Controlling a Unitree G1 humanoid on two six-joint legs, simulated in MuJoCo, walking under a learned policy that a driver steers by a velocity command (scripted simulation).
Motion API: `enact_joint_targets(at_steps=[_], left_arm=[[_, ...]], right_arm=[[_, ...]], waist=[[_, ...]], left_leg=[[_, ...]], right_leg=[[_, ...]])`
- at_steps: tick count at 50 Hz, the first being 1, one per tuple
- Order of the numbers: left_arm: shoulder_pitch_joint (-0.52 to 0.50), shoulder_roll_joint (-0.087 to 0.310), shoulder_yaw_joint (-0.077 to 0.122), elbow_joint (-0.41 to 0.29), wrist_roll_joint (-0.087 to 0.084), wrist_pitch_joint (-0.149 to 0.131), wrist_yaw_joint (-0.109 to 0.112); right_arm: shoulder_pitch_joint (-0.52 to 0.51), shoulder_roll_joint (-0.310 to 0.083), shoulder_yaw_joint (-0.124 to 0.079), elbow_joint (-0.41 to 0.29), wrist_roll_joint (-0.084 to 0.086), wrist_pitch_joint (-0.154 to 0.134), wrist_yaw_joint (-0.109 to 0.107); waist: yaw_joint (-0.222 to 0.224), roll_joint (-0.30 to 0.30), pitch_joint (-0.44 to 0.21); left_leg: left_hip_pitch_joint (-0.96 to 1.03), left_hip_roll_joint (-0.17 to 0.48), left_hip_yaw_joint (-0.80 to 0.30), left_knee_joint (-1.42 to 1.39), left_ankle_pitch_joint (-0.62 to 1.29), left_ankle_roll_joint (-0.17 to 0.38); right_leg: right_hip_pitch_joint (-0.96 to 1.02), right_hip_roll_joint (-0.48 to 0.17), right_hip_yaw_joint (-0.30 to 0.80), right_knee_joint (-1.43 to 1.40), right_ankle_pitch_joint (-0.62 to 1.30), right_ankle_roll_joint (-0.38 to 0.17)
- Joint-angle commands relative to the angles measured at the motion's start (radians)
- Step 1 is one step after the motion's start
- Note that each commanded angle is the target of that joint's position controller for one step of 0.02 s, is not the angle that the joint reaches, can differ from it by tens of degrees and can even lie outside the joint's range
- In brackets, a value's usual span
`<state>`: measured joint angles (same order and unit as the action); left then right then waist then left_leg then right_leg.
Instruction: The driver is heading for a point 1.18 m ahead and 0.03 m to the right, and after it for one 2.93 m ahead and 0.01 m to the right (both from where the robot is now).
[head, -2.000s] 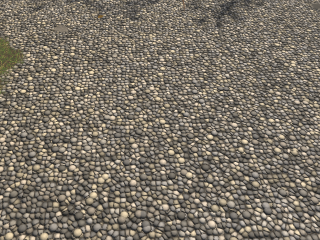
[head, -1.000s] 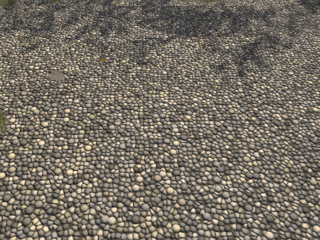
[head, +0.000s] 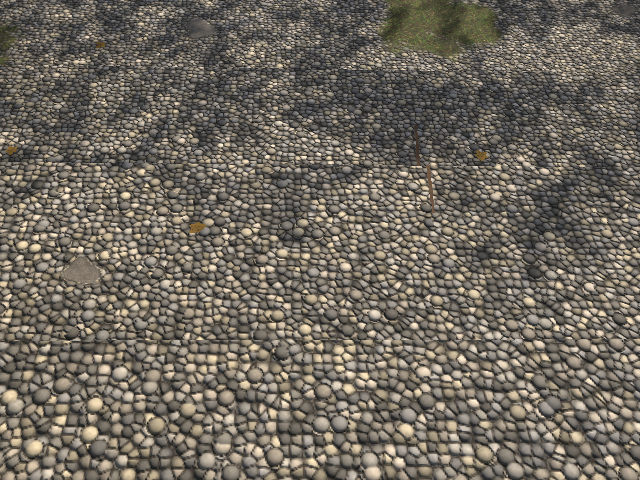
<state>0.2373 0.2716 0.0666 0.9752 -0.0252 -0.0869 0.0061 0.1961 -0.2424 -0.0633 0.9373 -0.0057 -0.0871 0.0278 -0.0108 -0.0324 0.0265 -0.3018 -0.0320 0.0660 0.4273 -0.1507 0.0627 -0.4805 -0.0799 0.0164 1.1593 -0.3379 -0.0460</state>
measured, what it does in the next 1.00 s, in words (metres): walks ahead: right foot, then left foot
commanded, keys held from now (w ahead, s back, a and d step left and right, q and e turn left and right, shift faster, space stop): w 1.00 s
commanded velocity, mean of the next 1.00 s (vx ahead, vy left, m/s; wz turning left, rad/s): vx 0.50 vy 0.00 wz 0.00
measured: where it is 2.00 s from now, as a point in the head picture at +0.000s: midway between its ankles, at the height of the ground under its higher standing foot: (343, 268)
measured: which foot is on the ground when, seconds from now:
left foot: down 0.00-0.42, up 0.44-0.88, down 0.90-1.00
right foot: up 0.00-0.36, down 0.38-0.92, up 0.94-1.00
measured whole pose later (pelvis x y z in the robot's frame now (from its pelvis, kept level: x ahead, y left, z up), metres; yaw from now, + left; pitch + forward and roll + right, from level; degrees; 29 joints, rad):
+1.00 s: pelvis +0.60 -0.03 -0.02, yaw +0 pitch +2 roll +0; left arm 0.42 0.18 0.03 1.01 0.07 -0.12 -0.07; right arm 0.12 -0.22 -0.05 0.86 -0.06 -0.12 0.03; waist 0.01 -0.01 -0.01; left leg -0.43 -0.03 0.08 0.63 -0.23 0.08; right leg -0.20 0.02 0.05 1.03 -0.54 -0.03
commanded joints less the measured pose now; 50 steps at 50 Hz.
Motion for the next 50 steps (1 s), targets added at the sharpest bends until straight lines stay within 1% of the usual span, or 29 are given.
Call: enact_joint_targets(at_steps=[1, 2, 3, 5, 8, 12, 16, 18, 19, 20, 21, 22, 23, 24, 26, 27, 28, 32, 36, 40, 41, 43, 44, 45, 46, 47, 48, 49, 50], left_arm=[[0.040, 0.052, 0.020, -0.043, 0.007, 0.012, 0.009], [0.106, -0.092, -0.042, -0.013, 0.172, -0.007, -0.041], [0.067, -0.077, -0.035, -0.019, 0.164, -0.011, -0.058], [-0.059, 0.011, -0.021, -0.063, 0.126, -0.010, -0.067], [-0.146, -0.007, -0.040, -0.098, 0.120, 0.006, -0.066], [-0.240, 0.002, -0.047, -0.150, 0.103, 0.019, -0.066], [-0.313, 0.027, -0.037, -0.191, 0.088, 0.027, -0.052], [-0.297, 0.052, -0.022, -0.199, 0.073, 0.020, -0.048], [-0.233, 0.080, -0.007, -0.186, 0.056, 0.008, -0.045], [-0.078, 0.122, 0.005, -0.144, 0.045, -0.007, -0.042], [0.170, 0.135, 0.001, -0.088, 0.044, -0.008, -0.046], [0.388, 0.131, 0.006, -0.008, 0.070, -0.004, -0.036], [0.360, 0.146, 0.021, 0.006, 0.080, -0.024, -0.023], [0.217, 0.126, 0.023, -0.023, 0.067, -0.034, -0.013], [0.107, 0.003, -0.013, -0.036, 0.071, -0.029, -0.007], [0.077, -0.031, -0.024, -0.050, 0.075, -0.026, -0.008], [0.070, -0.045, -0.026, -0.057, 0.078, -0.029, -0.009], [0.116, -0.016, -0.014, -0.055, 0.103, -0.048, -0.035], [0.195, -0.010, -0.016, -0.030, 0.099, -0.050, -0.075], [0.269, 0.008, -0.015, 0.007, 0.108, -0.039, -0.101], [0.270, 0.007, -0.018, 0.009, 0.138, -0.038, -0.095], [0.180, 0.021, -0.012, -0.029, 0.129, -0.047, -0.075], [0.187, 0.063, 0.003, -0.013, 0.069, -0.046, -0.073], [0.251, 0.079, 0.005, 0.016, 0.068, -0.038, -0.069], [0.288, 0.058, 0.002, 0.034, 0.092, -0.035, -0.070], [0.468, -0.063, -0.031, 0.043, 0.119, -0.043, -0.065], [0.432, -0.098, -0.052, 0.012, 0.121, -0.054, -0.085], [0.143, 0.009, -0.013, -0.058, 0.081, -0.048, -0.090], [0.066, 0.015, -0.010, -0.081, 0.065, -0.046, -0.068]], right_arm=[[0.002, -0.106, -0.016, -0.036, -0.003, -0.020, -0.002], [0.121, -0.018, 0.001, -0.008, -0.102, -0.051, -0.010], [0.158, -0.029, -0.003, 0.011, -0.107, -0.057, -0.002], [0.148, -0.055, -0.001, 0.002, -0.092, -0.059, 0.016], [0.202, -0.040, 0.013, 0.020, -0.083, -0.049, 0.038], [0.289, -0.061, 0.011, 0.056, -0.082, -0.043, 0.056], [0.304, -0.085, 0.000, 0.073, -0.069, -0.036, 0.048], [0.285, -0.105, -0.012, 0.067, -0.065, -0.027, 0.034], [0.292, -0.111, -0.015, 0.066, -0.070, -0.025, 0.031], [0.353, -0.054, -0.001, 0.063, -0.090, -0.030, 0.027], [0.487, 0.044, 0.034, 0.046, -0.103, -0.047, 0.036], [0.384, -0.019, 0.017, 0.043, -0.086, -0.041, 0.058], [0.201, -0.041, 0.000, -0.005, -0.053, -0.034, 0.055], [0.127, -0.065, -0.007, -0.015, -0.055, -0.041, 0.031], [0.134, 0.017, 0.019, -0.017, -0.086, -0.045, 0.003], [0.143, 0.055, 0.028, -0.010, -0.091, -0.038, 0.001], [0.154, 0.059, 0.026, -0.004, -0.085, -0.029, 0.003], [0.040, 0.026, 0.027, -0.033, -0.080, -0.006, 0.021], [-0.094, 0.011, 0.030, -0.080, -0.081, 0.006, 0.025], [-0.196, -0.022, 0.020, -0.126, -0.070, 0.015, 0.024], [-0.120, -0.019, 0.015, -0.113, -0.087, 0.010, 0.026], [-0.088, -0.069, -0.007, -0.120, -0.076, -0.008, 0.010], [-0.189, -0.088, -0.014, -0.151, -0.048, -0.007, 0.004], [-0.197, -0.073, -0.012, -0.163, -0.030, -0.011, 0.002], [-0.064, -0.099, -0.025, -0.128, -0.012, -0.025, -0.006], [0.120, -0.153, -0.030, -0.091, -0.014, -0.030, -0.007], [0.366, -0.152, -0.025, -0.031, -0.037, -0.029, -0.001], [0.440, -0.136, -0.037, 0.024, -0.077, -0.040, -0.007], [0.317, -0.155, -0.046, 0.010, -0.059, -0.046, -0.008]], waist=[[0.029, 0.121, -0.045], [0.006, 0.085, -0.007], [-0.006, 0.079, 0.029], [-0.020, 0.084, 0.018], [-0.028, 0.087, 0.018], [-0.047, 0.101, 0.049], [-0.040, 0.104, 0.064], [-0.001, 0.104, 0.034], [0.033, 0.103, -0.028], [0.052, 0.035, -0.216], [0.090, -0.169, -0.468], [0.184, -0.132, -0.448], [0.190, -0.063, -0.201], [0.145, -0.046, -0.039], [0.062, -0.012, -0.040], [0.028, 0.007, -0.039], [0.011, 0.013, -0.031], [0.025, 0.006, 0.002], [0.045, 0.001, 0.005], [0.056, -0.026, 0.030], [0.018, -0.048, 0.011], [-0.031, -0.021, -0.003], [-0.012, 0.002, 0.017], [-0.002, -0.029, -0.002], [-0.028, -0.007, -0.081], [-0.006, 0.183, -0.346], [-0.124, 0.319, -0.447], [-0.203, 0.160, -0.199], [-0.141, 0.086, -0.037]], left_leg=[[0.102, 0.258, -0.269, -0.284, 0.060, 0.168], [0.114, 0.249, -0.257, -0.297, -0.032, 0.194], [0.146, 0.259, -0.252, -0.304, -0.041, 0.202], [0.164, 0.256, -0.215, -0.303, -0.016, 0.214], [0.138, 0.250, -0.152, -0.283, 0.099, 0.219], [0.185, 0.258, -0.123, -0.277, 0.187, 0.210], [0.402, 0.314, -0.137, -0.250, 0.268, 0.166], [0.414, 0.299, -0.106, -0.175, 0.445, 0.129], [0.360, 0.253, -0.069, -0.081, 0.585, 0.087], [0.242, 0.163, -0.005, 0.141, 0.532, 0.021], [-0.148, 0.010, -0.013, 0.457, 0.092, -0.048], [-0.335, -0.064, -0.093, 0.697, -0.446, -0.045], [-0.474, 0.003, -0.181, 0.814, -0.380, 0.010], [-0.485, 0.078, -0.176, 0.821, -0.285, 0.027], [-0.348, 0.151, -0.178, 0.757, -0.183, 0.049], [-0.299, 0.167, -0.173, 0.731, -0.157, 0.044], [-0.293, 0.167, -0.162, 0.704, -0.154, 0.035], [-0.391, 0.179, -0.112, 0.506, 0.058, -0.011], [-0.324, 0.136, -0.068, 0.292, 0.294, -0.028], [-0.288, 0.098, -0.055, 0.235, 0.240, -0.016], [-0.252, 0.097, -0.060, 0.404, 0.246, -0.009], [-0.221, 0.084, -0.061, 0.374, 0.097, 0.011], [-0.186, 0.053, -0.001, 0.136, -0.002, 0.021], [-0.039, 0.016, 0.049, 0.116, 0.062, 0.046], [0.154, 0.027, 0.000, 0.156, 0.150, 0.102], [0.591, 0.196, -0.260, 0.202, 0.369, 0.313], [0.845, 0.403, -0.709, -0.019, 0.162, 0.466], [0.700, 0.357, -0.709, -0.110, -0.014, 0.332], [0.473, 0.356, -0.590, -0.128, 0.001, 0.281]], right_leg=[[-0.125, -0.081, 0.041, -0.059, 0.086, 0.006], [-0.177, -0.052, 0.074, -0.058, 0.184, -0.007], [-0.264, -0.049, 0.079, -0.126, 0.243, -0.009], [-0.321, -0.048, 0.055, -0.242, 0.365, 0.003], [-0.276, -0.039, 0.020, -0.381, 0.500, 0.019], [-0.193, 0.000, -0.023, -0.523, 0.489, 0.000], [-0.198, 0.020, -0.018, -0.638, 0.356, -0.036], [-0.051, 0.067, -0.080, -0.680, 0.337, -0.073], [0.138, 0.099, -0.107, -0.655, 0.362, -0.104], [0.481, 0.059, -0.060, -0.526, 0.483, -0.186], [0.988, -0.170, 0.356, -0.640, 0.328, -0.384], [1.061, -0.274, 0.644, -0.841, 0.115, -0.378], [0.871, -0.232, 0.578, -0.899, -0.094, -0.251], [0.630, -0.208, 0.469, -0.925, -0.100, -0.214], [0.418, -0.192, 0.341, -0.971, 0.107, -0.231], [0.350, -0.182, 0.298, -1.001, 0.171, -0.230], [0.321, -0.168, 0.259, -1.028, 0.189, -0.230], [0.284, -0.140, 0.126, -1.048, 0.341, -0.248], [0.231, -0.095, 0.043, -0.992, 0.503, -0.234], [0.302, -0.124, 0.050, -0.959, 0.467, -0.213], [0.328, -0.150, 0.054, -0.899, 0.556, -0.199], [0.386, -0.146, 0.025, -0.809, 0.685, -0.145], [0.425, -0.128, 0.016, -0.786, 0.683, -0.142], [0.413, -0.117, 0.027, -0.736, 0.765, -0.138], [0.368, -0.068, -0.008, -0.573, 0.774, -0.090], [0.152, 0.045, -0.032, -0.280, 0.409, -0.007], [-0.171, 0.204, -0.010, 0.057, -0.329, 0.044], [-0.377, 0.152, 0.107, 0.203, -0.277, -0.002], [-0.395, 0.079, 0.100, 0.217, -0.148, -0.018]])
